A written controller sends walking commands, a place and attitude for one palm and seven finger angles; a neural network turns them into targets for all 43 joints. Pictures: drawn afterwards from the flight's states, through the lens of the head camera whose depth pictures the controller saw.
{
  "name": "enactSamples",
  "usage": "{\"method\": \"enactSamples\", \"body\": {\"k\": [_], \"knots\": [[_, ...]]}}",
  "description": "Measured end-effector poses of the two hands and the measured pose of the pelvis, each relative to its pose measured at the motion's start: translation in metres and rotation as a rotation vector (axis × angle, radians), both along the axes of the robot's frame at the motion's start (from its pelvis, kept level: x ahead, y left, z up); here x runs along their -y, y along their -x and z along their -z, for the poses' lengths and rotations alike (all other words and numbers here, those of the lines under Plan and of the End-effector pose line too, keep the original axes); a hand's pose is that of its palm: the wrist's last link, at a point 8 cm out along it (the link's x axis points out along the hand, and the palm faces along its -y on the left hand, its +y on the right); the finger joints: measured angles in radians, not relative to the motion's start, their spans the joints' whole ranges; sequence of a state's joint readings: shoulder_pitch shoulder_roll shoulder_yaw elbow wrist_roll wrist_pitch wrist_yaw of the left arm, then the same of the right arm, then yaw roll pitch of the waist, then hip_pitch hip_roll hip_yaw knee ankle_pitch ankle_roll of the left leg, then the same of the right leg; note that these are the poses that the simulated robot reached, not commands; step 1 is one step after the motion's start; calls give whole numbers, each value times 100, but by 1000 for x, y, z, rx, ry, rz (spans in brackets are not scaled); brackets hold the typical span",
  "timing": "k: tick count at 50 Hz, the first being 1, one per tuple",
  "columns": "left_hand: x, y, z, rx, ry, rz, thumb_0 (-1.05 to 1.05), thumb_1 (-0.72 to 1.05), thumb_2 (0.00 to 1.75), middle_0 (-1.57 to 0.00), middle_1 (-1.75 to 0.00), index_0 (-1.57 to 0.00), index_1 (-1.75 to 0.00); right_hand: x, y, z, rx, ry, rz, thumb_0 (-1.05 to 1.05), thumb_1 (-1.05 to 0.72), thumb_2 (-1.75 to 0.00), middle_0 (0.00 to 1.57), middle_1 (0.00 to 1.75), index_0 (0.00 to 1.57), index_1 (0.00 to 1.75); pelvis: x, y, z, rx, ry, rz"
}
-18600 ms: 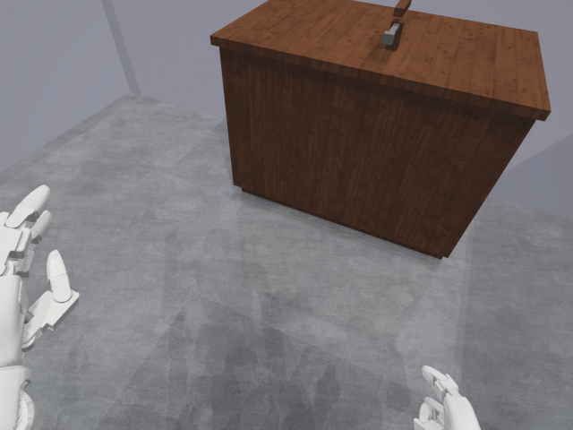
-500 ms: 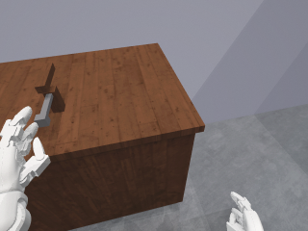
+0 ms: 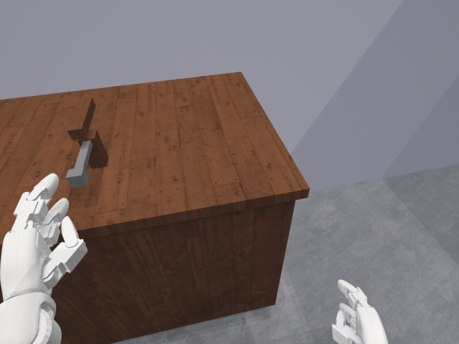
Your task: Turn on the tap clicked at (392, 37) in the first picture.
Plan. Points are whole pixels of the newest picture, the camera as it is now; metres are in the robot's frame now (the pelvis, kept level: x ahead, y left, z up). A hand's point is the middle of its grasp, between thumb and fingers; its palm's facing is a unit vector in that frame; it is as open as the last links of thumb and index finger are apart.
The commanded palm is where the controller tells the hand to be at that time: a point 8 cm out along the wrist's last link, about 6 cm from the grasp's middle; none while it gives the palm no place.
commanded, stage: turn the palm inward beside the body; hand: left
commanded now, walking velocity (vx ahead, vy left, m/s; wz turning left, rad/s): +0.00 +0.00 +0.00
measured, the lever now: (77, 177) +0.35 +0.36 +0.11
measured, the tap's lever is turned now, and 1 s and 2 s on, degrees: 0 0 0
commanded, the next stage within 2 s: reach beside the lever's end, fingers flat in 0.60 s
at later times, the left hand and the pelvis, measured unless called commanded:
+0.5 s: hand (91, 245) +0.19 +0.22 +0.16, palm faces +0.52 -0.85 -0.12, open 7.4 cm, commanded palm +0.13 +0.26 +0.17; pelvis +0.00 -0.01 +0.00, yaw +0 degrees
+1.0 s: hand (85, 235) +0.20 +0.24 +0.16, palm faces +0.55 -0.83 -0.12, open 7.4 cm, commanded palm +0.16 +0.28 +0.16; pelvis +0.00 -0.02 +0.00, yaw +0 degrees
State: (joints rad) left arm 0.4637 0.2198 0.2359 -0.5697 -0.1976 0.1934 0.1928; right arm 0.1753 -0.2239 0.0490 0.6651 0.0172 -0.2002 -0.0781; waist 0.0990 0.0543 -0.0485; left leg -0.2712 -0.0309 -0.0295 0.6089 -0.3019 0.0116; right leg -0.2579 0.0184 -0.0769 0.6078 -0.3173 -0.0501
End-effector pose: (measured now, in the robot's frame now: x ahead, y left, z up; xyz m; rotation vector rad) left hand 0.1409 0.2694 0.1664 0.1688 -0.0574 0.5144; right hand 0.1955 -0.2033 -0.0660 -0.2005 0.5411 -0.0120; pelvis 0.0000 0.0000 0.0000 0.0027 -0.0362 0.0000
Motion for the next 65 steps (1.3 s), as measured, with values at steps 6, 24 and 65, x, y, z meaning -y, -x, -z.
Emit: {"method": "enactSamples", "body": {"k": [6, 24, 65], "knots": [[3, 3, 2, -12, 26, -16, 2, 90, 90, -20, -30, -20, -30, 3, -1, 0, 0, -3, 1, 2, -90, -90, 21, 30, 21, 30, 3, 0, 0, 3, 1, -5], [15, 0, 0, -20, 44, -28, 2, 90, 90, -20, -30, -20, -30, 13, -8, 0, 17, -20, -1, 2, -90, -90, 21, 30, 21, 30, 14, -4, -1, 7, -3, -8], [-32, -27, 13, -31, 57, -84, 2, 90, 90, -20, -30, -20, -30, 27, 8, 8, -37, 9, 71, 2, -91, -90, 21, 30, 21, 30, 11, -6, -3, -14, -4, 0]]}}
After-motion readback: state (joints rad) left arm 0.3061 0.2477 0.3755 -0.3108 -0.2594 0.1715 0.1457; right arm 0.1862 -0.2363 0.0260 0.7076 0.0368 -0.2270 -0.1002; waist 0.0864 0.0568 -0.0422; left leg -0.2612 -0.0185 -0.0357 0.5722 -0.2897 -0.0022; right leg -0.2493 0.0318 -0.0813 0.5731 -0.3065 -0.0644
